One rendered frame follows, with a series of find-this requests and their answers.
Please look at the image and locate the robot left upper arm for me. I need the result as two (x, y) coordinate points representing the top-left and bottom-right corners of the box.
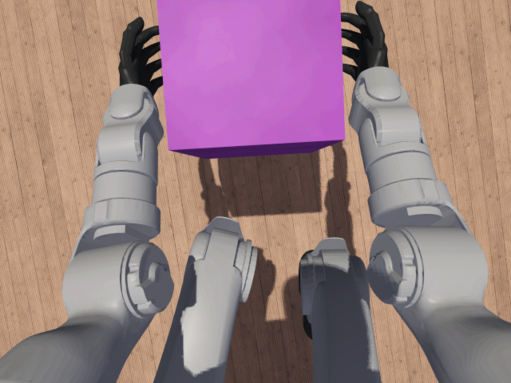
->
(0, 240), (174, 383)

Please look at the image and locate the robot right upper arm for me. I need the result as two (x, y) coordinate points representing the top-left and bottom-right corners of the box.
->
(366, 226), (511, 383)

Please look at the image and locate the right robot hand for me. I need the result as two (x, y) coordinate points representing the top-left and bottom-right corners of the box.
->
(341, 1), (389, 82)

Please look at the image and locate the carton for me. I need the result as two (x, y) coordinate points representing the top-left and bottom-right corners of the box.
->
(156, 0), (345, 159)

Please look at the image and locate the robot left forearm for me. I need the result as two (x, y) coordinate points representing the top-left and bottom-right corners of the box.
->
(62, 84), (164, 305)

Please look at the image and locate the robot right foot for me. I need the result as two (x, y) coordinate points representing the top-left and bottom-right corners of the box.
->
(299, 250), (313, 340)

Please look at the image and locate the robot left thigh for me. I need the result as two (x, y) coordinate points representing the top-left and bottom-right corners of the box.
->
(153, 227), (257, 383)

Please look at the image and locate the left robot hand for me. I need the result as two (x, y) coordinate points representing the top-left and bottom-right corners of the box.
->
(118, 17), (163, 96)

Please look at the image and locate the robot right forearm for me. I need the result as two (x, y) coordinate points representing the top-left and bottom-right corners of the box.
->
(349, 66), (488, 282)

